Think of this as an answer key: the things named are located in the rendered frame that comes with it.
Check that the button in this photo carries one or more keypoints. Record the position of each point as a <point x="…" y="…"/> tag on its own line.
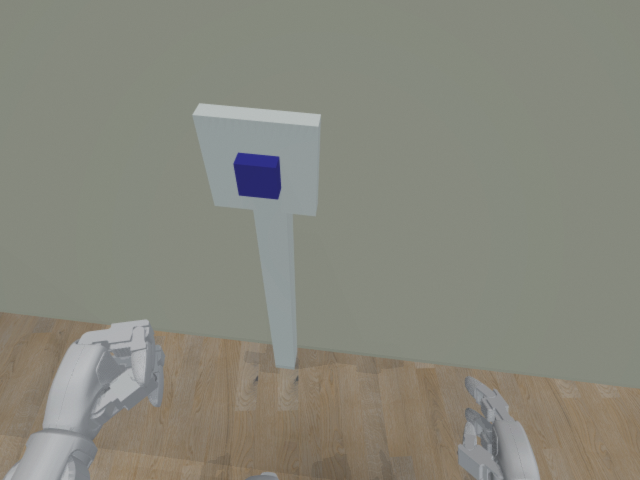
<point x="258" y="175"/>

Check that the robot left hand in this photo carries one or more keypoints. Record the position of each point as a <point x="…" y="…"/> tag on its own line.
<point x="76" y="400"/>

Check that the robot right hand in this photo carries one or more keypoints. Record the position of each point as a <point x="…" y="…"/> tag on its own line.
<point x="506" y="453"/>

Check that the robot left forearm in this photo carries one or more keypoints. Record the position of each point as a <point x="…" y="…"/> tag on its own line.
<point x="54" y="454"/>

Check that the panel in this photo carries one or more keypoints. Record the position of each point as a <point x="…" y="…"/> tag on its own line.
<point x="225" y="131"/>

